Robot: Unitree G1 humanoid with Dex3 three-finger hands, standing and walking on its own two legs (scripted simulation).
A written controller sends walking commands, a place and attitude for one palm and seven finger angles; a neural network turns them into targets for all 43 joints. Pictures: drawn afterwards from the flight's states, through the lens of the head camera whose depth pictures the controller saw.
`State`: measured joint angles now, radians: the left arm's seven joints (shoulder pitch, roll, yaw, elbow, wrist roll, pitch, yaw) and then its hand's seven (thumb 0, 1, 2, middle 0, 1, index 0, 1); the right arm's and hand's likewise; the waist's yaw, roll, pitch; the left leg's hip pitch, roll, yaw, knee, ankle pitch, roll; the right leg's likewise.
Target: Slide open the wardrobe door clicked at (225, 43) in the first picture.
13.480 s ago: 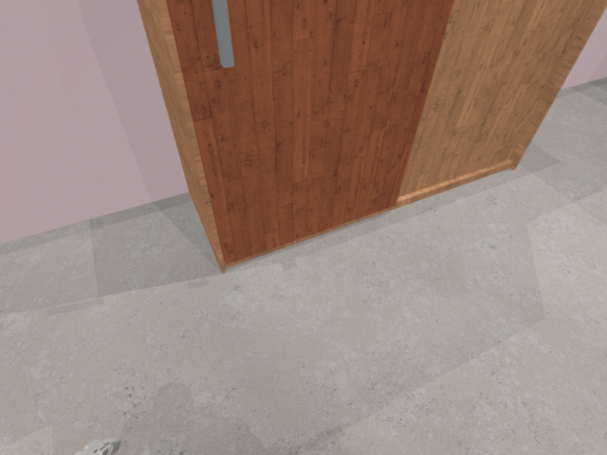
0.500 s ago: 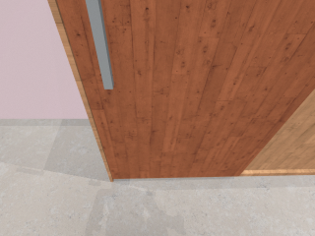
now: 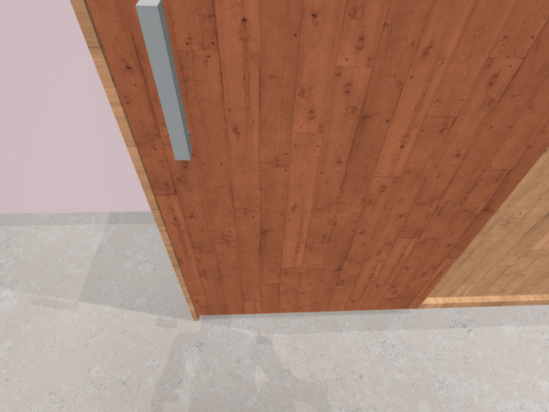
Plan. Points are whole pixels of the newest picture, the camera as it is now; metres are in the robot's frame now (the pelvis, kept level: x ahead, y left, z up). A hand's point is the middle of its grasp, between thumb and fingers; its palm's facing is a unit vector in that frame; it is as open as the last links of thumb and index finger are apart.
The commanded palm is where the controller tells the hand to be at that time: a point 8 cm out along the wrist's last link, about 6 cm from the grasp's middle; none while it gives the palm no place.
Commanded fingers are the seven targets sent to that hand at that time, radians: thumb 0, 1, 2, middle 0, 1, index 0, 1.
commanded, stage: raise the hand with hooked fingers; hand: left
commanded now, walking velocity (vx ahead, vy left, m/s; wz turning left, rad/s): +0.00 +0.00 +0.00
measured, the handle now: (171, 85) +0.53 +0.20 +0.21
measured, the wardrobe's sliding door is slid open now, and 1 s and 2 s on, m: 0.00 0.00 0.00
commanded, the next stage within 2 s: none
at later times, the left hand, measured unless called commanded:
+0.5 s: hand (88, 409) +0.12 +0.24 +0.01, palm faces +0.28 -0.96 -0.06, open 9.1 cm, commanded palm +0.13 +0.28 +0.02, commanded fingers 0.00 0.27 0.63 -0.25 -0.70 -0.25 -0.70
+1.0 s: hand (66, 323) +0.20 +0.26 +0.09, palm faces +0.11 -0.99 -0.05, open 12.1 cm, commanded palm +0.16 +0.31 +0.12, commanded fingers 0.00 -0.31 0.38 -0.29 -1.08 -0.29 -1.08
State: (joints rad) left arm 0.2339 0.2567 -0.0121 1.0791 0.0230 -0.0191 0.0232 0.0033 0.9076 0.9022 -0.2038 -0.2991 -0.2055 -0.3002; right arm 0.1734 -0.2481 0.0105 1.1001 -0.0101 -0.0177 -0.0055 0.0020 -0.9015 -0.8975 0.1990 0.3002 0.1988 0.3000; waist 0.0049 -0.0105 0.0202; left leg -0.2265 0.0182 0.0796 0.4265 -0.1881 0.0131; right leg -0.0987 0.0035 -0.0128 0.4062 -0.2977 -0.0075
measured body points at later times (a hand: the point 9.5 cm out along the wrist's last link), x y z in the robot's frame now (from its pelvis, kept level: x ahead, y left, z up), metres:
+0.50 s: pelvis -0.03 -0.03 -0.05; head -0.01 -0.01 +0.40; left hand +0.10 +0.29 +0.02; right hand +0.18 -0.27 -0.10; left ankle +0.02 +0.11 -0.74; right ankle -0.05 -0.11 -0.74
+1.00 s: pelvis -0.02 +0.00 -0.02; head -0.02 +0.00 +0.43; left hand +0.18 +0.32 +0.09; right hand +0.16 -0.23 -0.09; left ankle +0.02 +0.11 -0.74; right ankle -0.05 -0.11 -0.74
